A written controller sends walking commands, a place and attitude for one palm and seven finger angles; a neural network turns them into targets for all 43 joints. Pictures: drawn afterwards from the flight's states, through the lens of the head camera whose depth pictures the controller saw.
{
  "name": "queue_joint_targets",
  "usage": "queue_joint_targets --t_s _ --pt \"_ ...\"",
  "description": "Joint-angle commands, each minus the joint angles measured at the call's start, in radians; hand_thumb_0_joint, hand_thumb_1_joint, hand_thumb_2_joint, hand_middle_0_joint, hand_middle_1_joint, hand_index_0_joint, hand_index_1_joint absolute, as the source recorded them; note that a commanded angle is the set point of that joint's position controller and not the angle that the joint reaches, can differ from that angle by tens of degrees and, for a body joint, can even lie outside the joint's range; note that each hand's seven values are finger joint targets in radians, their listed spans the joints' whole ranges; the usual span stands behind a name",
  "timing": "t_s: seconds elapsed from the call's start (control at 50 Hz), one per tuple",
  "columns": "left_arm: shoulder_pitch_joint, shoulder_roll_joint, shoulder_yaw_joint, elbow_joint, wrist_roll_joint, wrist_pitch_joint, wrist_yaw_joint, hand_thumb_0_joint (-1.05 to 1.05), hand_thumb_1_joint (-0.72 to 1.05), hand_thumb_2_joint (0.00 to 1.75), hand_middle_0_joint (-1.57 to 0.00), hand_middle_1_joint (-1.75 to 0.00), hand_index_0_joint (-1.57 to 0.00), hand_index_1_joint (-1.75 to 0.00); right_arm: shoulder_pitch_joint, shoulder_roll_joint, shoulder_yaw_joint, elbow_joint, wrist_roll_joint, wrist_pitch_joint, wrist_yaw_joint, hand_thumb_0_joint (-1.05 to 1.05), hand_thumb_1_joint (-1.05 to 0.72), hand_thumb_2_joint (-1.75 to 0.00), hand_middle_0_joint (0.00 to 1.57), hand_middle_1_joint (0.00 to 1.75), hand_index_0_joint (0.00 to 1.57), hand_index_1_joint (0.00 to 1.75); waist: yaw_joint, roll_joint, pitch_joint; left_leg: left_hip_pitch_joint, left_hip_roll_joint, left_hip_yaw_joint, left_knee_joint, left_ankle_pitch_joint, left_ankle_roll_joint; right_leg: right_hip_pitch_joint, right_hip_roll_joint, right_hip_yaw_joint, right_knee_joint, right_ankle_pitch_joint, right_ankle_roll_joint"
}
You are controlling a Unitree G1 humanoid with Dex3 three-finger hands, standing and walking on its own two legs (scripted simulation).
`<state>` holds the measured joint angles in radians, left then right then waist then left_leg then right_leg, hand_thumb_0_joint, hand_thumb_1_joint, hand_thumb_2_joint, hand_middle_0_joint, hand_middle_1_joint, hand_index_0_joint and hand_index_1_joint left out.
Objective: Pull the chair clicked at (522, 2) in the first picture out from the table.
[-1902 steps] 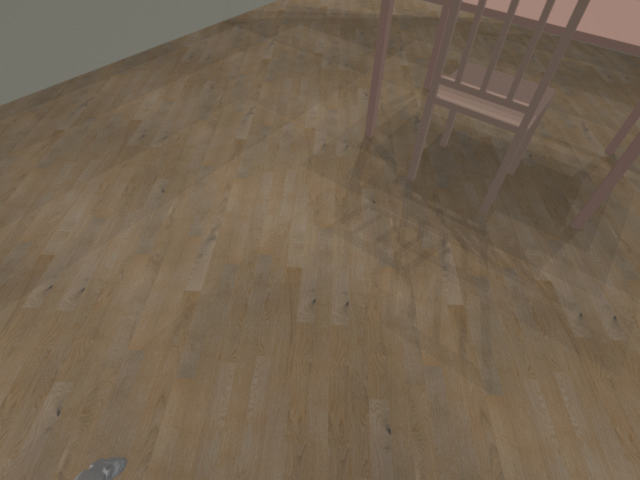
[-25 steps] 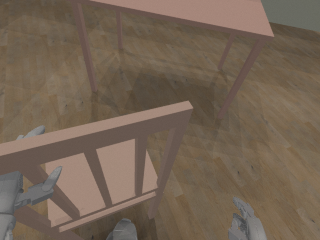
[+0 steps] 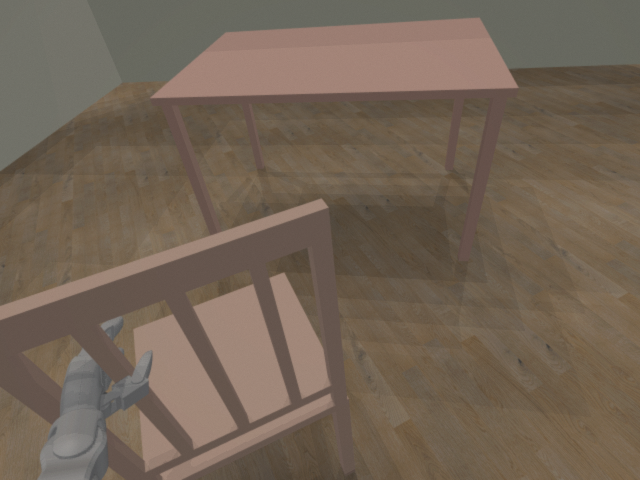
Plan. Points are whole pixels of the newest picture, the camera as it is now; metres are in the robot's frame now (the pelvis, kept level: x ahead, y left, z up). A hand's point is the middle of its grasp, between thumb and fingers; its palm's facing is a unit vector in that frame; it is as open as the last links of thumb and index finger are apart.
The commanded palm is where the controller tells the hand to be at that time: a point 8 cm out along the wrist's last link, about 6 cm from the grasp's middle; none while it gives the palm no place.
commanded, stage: let the arm hang, fingers relaxed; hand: left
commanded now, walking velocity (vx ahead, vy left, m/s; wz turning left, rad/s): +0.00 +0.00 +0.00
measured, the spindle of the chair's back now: (215, 369) +0.30 +0.19 -0.04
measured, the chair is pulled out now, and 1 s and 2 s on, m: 0.82 0.85 0.85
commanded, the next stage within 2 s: look to check the result in 0.58 s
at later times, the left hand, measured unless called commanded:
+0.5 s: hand (140, 393) +0.23 +0.25 +0.02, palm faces +0.34 -0.87 -0.35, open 8.9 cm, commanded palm none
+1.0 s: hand (142, 403) +0.22 +0.24 +0.02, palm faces +0.31 -0.89 -0.34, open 8.9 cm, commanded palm none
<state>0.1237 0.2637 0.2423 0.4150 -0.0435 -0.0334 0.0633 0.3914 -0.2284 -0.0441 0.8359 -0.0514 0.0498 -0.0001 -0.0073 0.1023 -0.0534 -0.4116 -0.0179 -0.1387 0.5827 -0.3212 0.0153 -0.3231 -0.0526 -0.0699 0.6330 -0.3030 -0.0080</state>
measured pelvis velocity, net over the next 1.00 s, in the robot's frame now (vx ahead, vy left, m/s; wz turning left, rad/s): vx -0.04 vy -0.01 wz -0.01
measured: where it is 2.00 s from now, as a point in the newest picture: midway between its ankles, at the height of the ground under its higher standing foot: outside the picture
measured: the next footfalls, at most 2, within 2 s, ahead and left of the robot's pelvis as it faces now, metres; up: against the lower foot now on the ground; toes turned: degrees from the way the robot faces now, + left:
left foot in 0.52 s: +0.01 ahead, +0.14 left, +0.00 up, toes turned +0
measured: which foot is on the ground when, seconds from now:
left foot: down 0.00-0.32, up 0.34-0.50, down 0.52-1.00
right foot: down 0.00-1.00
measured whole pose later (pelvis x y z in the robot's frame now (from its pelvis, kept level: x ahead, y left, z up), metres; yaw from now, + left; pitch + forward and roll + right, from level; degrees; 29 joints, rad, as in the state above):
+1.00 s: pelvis -0.04 -0.01 +0.01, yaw -1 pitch -2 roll +2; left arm 0.08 0.25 0.22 0.50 -0.04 -0.07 0.08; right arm 0.39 -0.19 -0.04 0.93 -0.03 0.02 0.00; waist -0.01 0.09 -0.05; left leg -0.19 0.01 0.01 0.48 -0.26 -0.02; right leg -0.34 -0.03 -0.02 0.51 -0.15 -0.01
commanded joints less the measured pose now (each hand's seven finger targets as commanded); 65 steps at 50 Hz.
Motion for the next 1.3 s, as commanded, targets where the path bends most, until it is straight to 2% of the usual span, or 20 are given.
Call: queue_joint_targets --t_s 0.0,0.06,0.14,0.2,0.24,0.28,0.3,0.32,0.34,0.36,0.38,0.44,0.46,0.48,0.5,0.52,0.56,0.62,0.74,1.28 --pt "0.13 0.045 -0.106 0.112 0.089 0.07 -0.058 0.0 0.9 0.9 -0.2 -0.3 -0.2 -0.3 -0.047 -0.061 -0.023 -0.091 -0.005 -0.031 -0.008 0.0 -0.9 -0.9 0.2 0.3 0.2 0.3 0.013 -0.205 0.088 -0.028 0.006 -0.051 -0.022 -0.17 0.038 -0.062 -0.069 0.125 -0.232 -0.304 -0.053" --pt "0.012 0.057 -0.106 0.099 0.089 0.085 -0.056 0.0 0.9 0.9 -0.2 -0.3 -0.2 -0.3 0.063 -0.048 -0.037 -0.056 -0.007 -0.011 -0.016 0.0 -0.9 -0.9 0.2 0.3 0.2 0.3 -0.05 -0.229 0.115 0.117 0.0 0.018 0.178 -0.12 0.026 -0.282 -0.134 0.157 -0.291 -0.408 -0.093" --pt "-0.029 0.036 -0.108 0.083 0.09 0.096 -0.058 0.0 0.9 0.9 -0.2 -0.3 -0.2 -0.3 0.113 -0.057 -0.038 -0.067 -0.012 -0.004 -0.015 0.0 -0.9 -0.9 0.2 0.3 0.2 0.3 -0.071 -0.17 0.207 0.031 0.053 -0.075 0.086 -0.23 0.068 -0.376 -0.062 0.113 -0.197 -0.472 -0.057" --pt "0.082 0.018 -0.098 0.085 0.088 0.094 -0.064 0.0 0.9 0.9 -0.2 -0.3 -0.2 -0.3 0.009 -0.093 -0.031 -0.108 -0.015 -0.024 -0.011 0.0 -0.9 -0.9 0.2 0.3 0.2 0.3 0.01 -0.026 0.22 -0.302 0.091 -0.256 -0.267 -0.513 0.094 -0.067 0.061 0.051 -0.021 -0.378 0.002" --pt "0.175 0.02 -0.091 0.135 0.088 0.085 -0.062 0.0 0.9 0.9 -0.2 -0.3 -0.2 -0.3 -0.109 -0.105 -0.033 -0.111 -0.015 -0.03 -0.013 0.0 -0.9 -0.9 0.2 0.3 0.2 0.3 0.073 -0.001 0.157 -0.366 0.082 -0.221 -0.286 -0.445 0.086 0.124 0.071 0.054 0.056 -0.234 -0.006" --pt "0.212 0.047 -0.083 0.169 0.095 0.079 -0.059 0.0 0.9 0.9 -0.2 -0.3 -0.2 -0.3 -0.125 -0.077 -0.038 -0.1 -0.012 -0.017 -0.016 0.0 -0.9 -0.9 0.2 0.3 0.2 0.3 0.083 -0.173 0.079 -0.265 -0.004 -0.066 -0.068 -0.357 0.041 0.093 0.013 0.14 -0.088 -0.352 -0.037" --pt "0.174 0.083 -0.079 0.163 0.099 0.081 -0.052 0.0 0.9 0.9 -0.2 -0.3 -0.2 -0.3 -0.09 -0.042 -0.042 -0.09 -0.01 -0.006 -0.021 0.0 -0.9 -0.9 0.2 0.3 0.2 0.3 0.061 -0.33 0.064 -0.144 -0.074 0.046 0.187 -0.222 0.008 -0.046 -0.102 0.272 -0.299 -0.468 -0.079" --pt "0.093 0.119 -0.079 0.145 0.105 0.092 -0.045 0.0 0.9 0.9 -0.2 -0.3 -0.2 -0.3 -0.012 -0.032 -0.057 -0.062 -0.006 0.011 -0.027 0.0 -0.9 -0.9 0.2 0.3 0.2 0.3 0.01 -0.427 0.022 0.016 -0.083 0.121 0.494 -0.12 -0.014 -0.22 -0.249 0.423 -0.456 -0.552 -0.132" --pt "-0.022 0.125 -0.09 0.119 0.104 0.097 -0.037 0.0 0.9 0.9 -0.2 -0.3 -0.2 -0.3 0.047 -0.054 -0.066 -0.045 -0.002 0.025 -0.026 0.0 -0.9 -0.9 0.2 0.3 0.2 0.3 -0.053 -0.372 0.044 0.089 -0.045 0.102 0.667 -0.123 -0.012 -0.335 -0.279 0.433 -0.474 -0.506 -0.168" --pt "-0.105 0.098 -0.108 0.118 0.106 0.091 -0.034 0.0 0.9 0.9 -0.2 -0.3 -0.2 -0.3 0.104 -0.013 -0.051 -0.03 0.005 0.01 -0.016 0.0 -0.9 -0.9 0.2 0.3 0.2 0.3 -0.114 -0.309 0.124 0.133 0.007 0.102 0.65 -0.142 -0.005 -0.436 -0.264 0.339 -0.425 -0.45 -0.161" --pt "-0.115 0.086 -0.116 0.115 0.1 0.086 -0.034 0.0 0.9 0.9 -0.2 -0.3 -0.2 -0.3 0.144 0.018 -0.031 -0.023 0.013 0.002 -0.007 0.0 -0.9 -0.9 0.2 0.3 0.2 0.3 -0.123 -0.279 0.173 0.147 0.023 0.131 0.538 -0.153 0.003 -0.446 -0.207 0.239 -0.384 -0.377 -0.127" --pt "0.033 0.044 -0.125 0.153 0.092 0.08 -0.034 0.0 0.9 0.9 -0.2 -0.3 -0.2 -0.3 0.127 0.047 -0.006 0.003 0.018 -0.026 0.008 0.0 -0.9 -0.9 0.2 0.3 0.2 0.3 -0.053 -0.271 0.269 0.135 0.017 0.185 -0.087 -0.041 0.013 -0.243 -0.082 0.172 -0.227 -0.183 -0.083" --pt "0.087 0.015 -0.131 0.155 0.083 0.075 -0.033 0.0 0.9 0.9 -0.2 -0.3 -0.2 -0.3 0.105 0.023 -0.002 -0.001 0.015 -0.042 0.006 0.0 -0.9 -0.9 0.2 0.3 0.2 0.3 -0.029 -0.164 0.257 0.122 0.044 0.082 -0.25 0.037 0.032 -0.168 -0.033 0.161 -0.119 -0.072 -0.054" --pt "0.158 -0.024 -0.141 0.153 0.074 0.067 -0.038 0.0 0.9 0.9 -0.2 -0.3 -0.2 -0.3 0.05 -0.03 -0.007 -0.02 0.006 -0.063 -0.001 0.0 -0.9 -0.9 0.2 0.3 0.2 0.3 0.013 0.006 0.201 0.116 0.166 -0.084 -0.278 0.214 0.088 -0.14 0.027 0.13 -0.047 0.032 -0.01" --pt "0.189 -0.031 -0.146 0.146 0.074 0.056 -0.043 0.0 0.9 0.9 -0.2 -0.3 -0.2 -0.3 -0.015 -0.065 -0.01 -0.046 0.004 -0.069 -0.007 0.0 -0.9 -0.9 0.2 0.3 0.2 0.3 0.043 -0.05 0.115 0.072 0.213 -0.099 -0.233 0.298 0.117 -0.028 0.026 0.102 -0.041 0.1 0.0" --pt "0.175 -0.02 -0.142 0.137 0.083 0.052 -0.045 0.0 0.9 0.9 -0.2 -0.3 -0.2 -0.3 -0.057 -0.066 -0.006 -0.052 0.009 -0.073 -0.008 0.0 -0.9 -0.9 0.2 0.3 0.2 0.3 0.046 -0.216 0.038 0.042 0.177 -0.065 -0.201 0.211 0.093 0.068 0.023 0.125 -0.089 0.117 -0.005" --pt "0.12 0.004 -0.139 0.152 0.084 0.055 -0.043 0.0 0.9 0.9 -0.2 -0.3 -0.2 -0.3 -0.043 -0.045 -0.005 -0.012 0.012 -0.081 -0.005 0.0 -0.9 -0.9 0.2 0.3 0.2 0.3 0.017 -0.106 0.056 0.031 0.118 0.001 -0.221 0.185 0.05 0.123 -0.001 0.119 -0.103 0.204 -0.008" --pt "0.122 0.006 -0.141 0.186 0.083 0.049 -0.038 0.0 0.9 0.9 -0.2 -0.3 -0.2 -0.3 -0.03 -0.023 -0.003 0.009 0.017 -0.072 -0.002 0.0 -0.9 -0.9 0.2 0.3 0.2 0.3 0.007 -0.22 0.083 0.068 0.08 0.06 -0.215 0.097 0.033 0.114 -0.029 0.139 -0.175 0.164 -0.023" --pt "0.108 0.01 -0.141 0.205 0.084 0.055 -0.033 0.0 0.9 0.9 -0.2 -0.3 -0.2 -0.3 0.0 -0.014 -0.004 0.025 0.013 -0.053 0.006 0.0 -0.9 -0.9 0.2 0.3 0.2 0.3 -0.006 -0.193 0.166 0.069 0.079 0.062 -0.251 -0.059 0.039 0.016 -0.016 0.143 -0.254 -0.07 -0.025" --pt "0.129 -0.013 -0.141 0.2 0.084 0.05 -0.027 0.0 0.9 0.9 -0.2 -0.3 -0.2 -0.3 0.053 0.004 0.005 0.044 0.015 -0.058 0.001 0.0 -0.9 -0.9 0.2 0.3 0.2 0.3 -0.007 -0.2 0.17 0.069 0.09 0.063 -0.242 -0.025 0.04 0.018 -0.015 0.143 -0.239 -0.002 -0.028"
